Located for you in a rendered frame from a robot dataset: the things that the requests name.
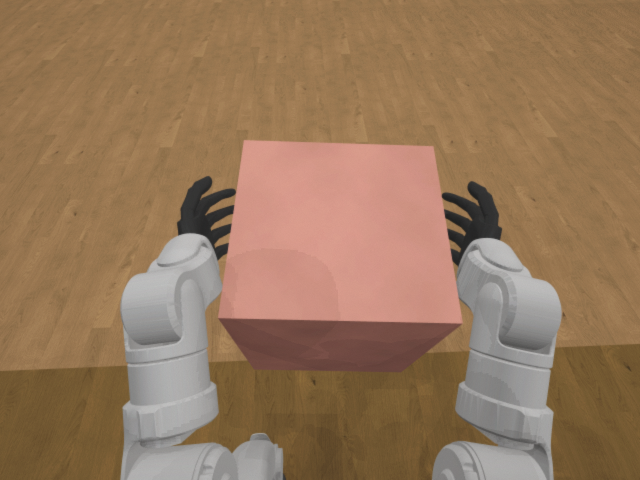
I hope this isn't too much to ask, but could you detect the left robot forearm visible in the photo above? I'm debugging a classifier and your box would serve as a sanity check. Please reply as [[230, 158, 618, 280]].
[[120, 233, 223, 480]]

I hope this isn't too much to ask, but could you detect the left robot thigh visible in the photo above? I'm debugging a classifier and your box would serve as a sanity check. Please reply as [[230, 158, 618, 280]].
[[232, 440, 283, 480]]

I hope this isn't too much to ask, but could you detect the left robot hand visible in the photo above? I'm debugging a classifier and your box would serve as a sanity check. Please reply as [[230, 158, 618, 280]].
[[177, 176, 236, 260]]

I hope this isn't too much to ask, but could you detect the right robot hand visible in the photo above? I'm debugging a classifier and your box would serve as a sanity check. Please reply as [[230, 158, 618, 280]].
[[442, 181, 502, 266]]

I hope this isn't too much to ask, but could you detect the left robot shin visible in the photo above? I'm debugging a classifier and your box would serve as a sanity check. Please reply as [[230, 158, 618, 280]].
[[250, 433, 271, 442]]

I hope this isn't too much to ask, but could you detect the left robot upper arm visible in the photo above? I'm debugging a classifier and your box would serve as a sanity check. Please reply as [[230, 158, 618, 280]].
[[127, 443, 239, 480]]

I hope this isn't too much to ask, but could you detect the carton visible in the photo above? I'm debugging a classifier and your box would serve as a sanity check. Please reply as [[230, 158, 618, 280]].
[[218, 140, 463, 372]]

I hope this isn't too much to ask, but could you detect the right robot upper arm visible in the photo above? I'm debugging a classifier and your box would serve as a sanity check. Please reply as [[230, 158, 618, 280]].
[[432, 441, 547, 480]]

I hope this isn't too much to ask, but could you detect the right robot forearm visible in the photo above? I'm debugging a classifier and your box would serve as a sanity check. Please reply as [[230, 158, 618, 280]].
[[455, 238, 562, 480]]

